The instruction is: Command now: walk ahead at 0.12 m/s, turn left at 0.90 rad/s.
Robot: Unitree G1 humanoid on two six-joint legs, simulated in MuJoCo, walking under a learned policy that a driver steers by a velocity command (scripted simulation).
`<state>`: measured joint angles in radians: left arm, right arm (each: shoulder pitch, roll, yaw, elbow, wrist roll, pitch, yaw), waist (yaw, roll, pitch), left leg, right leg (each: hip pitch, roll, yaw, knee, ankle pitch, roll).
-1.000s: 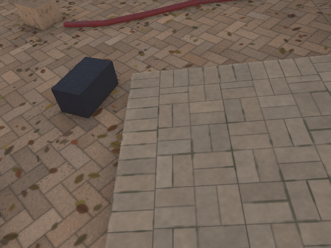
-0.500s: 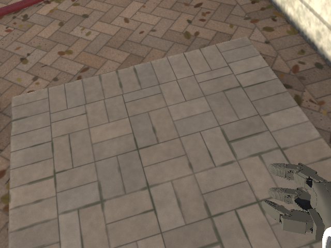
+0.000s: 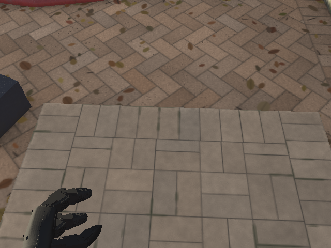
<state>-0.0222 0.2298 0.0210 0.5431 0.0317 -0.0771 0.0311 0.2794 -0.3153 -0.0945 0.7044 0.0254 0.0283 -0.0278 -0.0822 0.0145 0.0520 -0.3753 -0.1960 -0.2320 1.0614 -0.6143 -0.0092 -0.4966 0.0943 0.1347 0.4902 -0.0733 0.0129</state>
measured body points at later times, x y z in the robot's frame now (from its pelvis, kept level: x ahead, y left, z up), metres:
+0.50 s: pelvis +0.03 +0.01 +0.01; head +0.05 +0.06 +0.46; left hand +0.04 +0.35 -0.09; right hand +0.29 -0.18 -0.06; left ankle -0.01 +0.11 -0.72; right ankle +0.13 -0.12 -0.67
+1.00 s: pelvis +0.09 +0.03 +0.03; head +0.10 +0.02 +0.48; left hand -0.07 +0.30 -0.06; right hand +0.41 -0.01 -0.06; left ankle -0.03 +0.11 -0.63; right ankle +0.16 -0.05 -0.71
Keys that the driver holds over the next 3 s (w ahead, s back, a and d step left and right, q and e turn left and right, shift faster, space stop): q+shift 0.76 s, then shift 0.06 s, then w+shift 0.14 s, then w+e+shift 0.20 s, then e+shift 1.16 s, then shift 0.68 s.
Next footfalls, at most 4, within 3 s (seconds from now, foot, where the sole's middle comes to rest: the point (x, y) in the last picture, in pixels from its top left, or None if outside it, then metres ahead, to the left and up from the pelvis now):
0.42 left None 0.03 0.12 -0.75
0.84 right None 0.19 -0.02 -0.75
1.22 left None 0.04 0.25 -0.75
1.62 right None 0.38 0.19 -0.75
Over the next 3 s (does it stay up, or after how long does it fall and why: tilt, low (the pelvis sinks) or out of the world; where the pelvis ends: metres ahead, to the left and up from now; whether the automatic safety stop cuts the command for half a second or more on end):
stays up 0.29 0.26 0.02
